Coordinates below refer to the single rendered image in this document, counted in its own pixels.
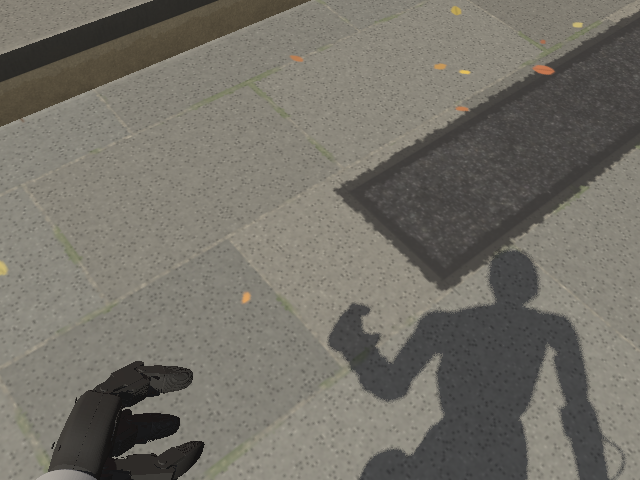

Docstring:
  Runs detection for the robot left hand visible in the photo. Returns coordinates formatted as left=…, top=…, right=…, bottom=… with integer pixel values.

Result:
left=48, top=361, right=205, bottom=480

